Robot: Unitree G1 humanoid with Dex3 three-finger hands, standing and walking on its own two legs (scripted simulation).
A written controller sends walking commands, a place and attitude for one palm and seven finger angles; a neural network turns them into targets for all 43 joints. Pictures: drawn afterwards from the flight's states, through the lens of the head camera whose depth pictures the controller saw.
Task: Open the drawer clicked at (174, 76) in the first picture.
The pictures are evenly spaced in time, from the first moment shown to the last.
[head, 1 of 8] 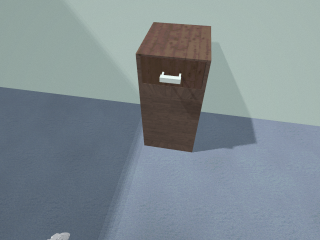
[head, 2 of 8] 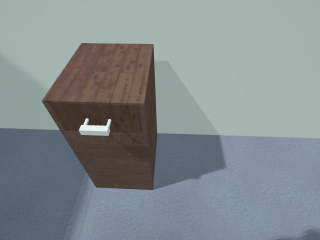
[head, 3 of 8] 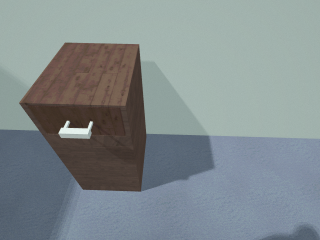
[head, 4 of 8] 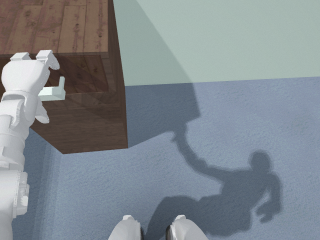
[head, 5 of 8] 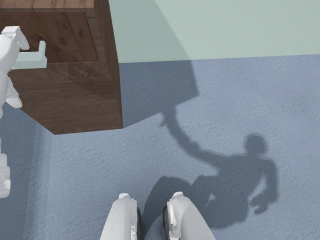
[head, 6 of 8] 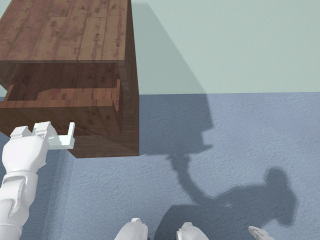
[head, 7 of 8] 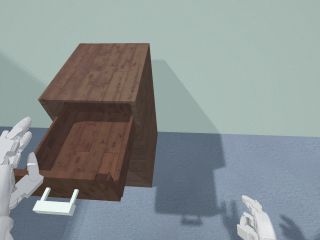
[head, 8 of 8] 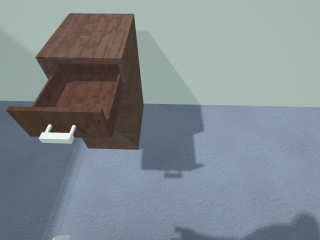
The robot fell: no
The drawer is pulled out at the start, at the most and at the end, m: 0.00 0.30 0.30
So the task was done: yes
